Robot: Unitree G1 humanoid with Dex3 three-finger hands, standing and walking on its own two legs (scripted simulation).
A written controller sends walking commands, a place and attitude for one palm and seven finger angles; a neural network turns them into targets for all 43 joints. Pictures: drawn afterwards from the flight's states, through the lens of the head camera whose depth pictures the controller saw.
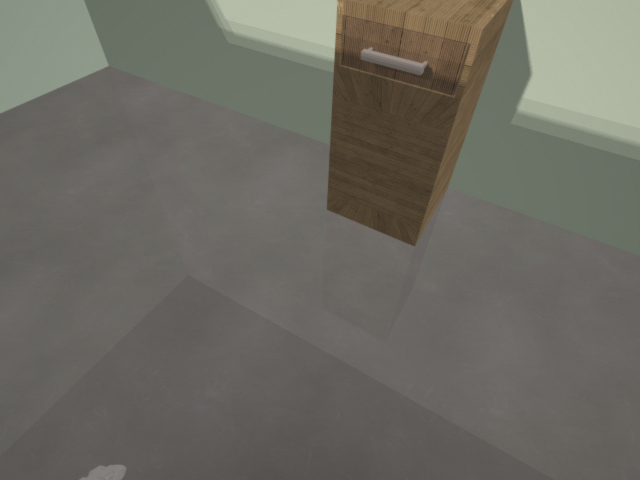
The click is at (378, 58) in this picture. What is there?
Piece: drawer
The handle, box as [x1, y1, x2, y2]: [360, 47, 427, 74]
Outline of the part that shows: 360,58 417,74 421,74 423,68 427,63 426,61 419,63 373,51 371,47 368,49 363,49 361,51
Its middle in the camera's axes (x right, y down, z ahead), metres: +0.22 -0.54 +1.16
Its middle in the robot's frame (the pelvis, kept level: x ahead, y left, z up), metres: +1.24 -0.16 -0.01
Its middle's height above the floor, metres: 0.76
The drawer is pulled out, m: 0.00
